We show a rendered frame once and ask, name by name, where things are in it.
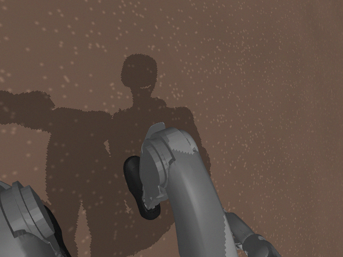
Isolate right robot hand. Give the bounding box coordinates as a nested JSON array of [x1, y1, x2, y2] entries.
[[223, 208, 255, 250]]

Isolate right robot foot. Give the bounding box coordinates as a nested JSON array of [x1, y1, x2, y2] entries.
[[123, 156, 161, 220]]

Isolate left robot foot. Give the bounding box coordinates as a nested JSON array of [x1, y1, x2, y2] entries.
[[44, 205, 71, 257]]

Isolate right robot arm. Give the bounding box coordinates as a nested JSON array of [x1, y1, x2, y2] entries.
[[242, 234, 281, 257]]

